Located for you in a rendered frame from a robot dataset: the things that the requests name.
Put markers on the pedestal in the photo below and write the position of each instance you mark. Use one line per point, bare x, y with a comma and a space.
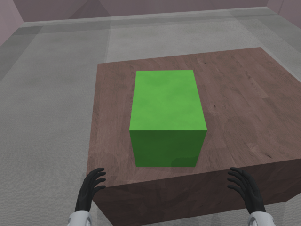
252, 109

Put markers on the right robot forearm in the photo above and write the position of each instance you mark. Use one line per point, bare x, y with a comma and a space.
259, 218

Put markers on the carton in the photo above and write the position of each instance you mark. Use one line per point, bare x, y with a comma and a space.
167, 126

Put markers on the left robot forearm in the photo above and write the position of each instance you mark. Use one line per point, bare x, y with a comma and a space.
80, 218

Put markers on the right robot hand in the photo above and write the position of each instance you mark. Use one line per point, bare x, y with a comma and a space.
249, 190

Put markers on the left robot hand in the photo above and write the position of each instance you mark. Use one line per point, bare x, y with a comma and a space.
88, 189

